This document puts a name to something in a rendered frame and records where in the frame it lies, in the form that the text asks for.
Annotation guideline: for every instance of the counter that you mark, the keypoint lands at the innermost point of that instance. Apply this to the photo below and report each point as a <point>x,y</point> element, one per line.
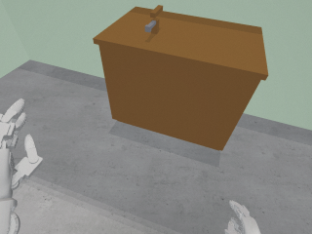
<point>190,77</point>

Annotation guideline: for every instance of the robot left hand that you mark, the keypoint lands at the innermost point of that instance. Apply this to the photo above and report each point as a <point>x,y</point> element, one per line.
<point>10,125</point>

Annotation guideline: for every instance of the robot right hand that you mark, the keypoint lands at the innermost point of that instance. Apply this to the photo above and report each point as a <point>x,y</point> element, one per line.
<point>247,225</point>

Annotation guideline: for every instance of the robot left forearm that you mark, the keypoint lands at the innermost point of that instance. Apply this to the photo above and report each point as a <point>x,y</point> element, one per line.
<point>9,221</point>

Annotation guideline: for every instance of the tap lever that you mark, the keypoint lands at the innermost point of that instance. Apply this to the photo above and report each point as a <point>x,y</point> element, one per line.
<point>149,27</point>

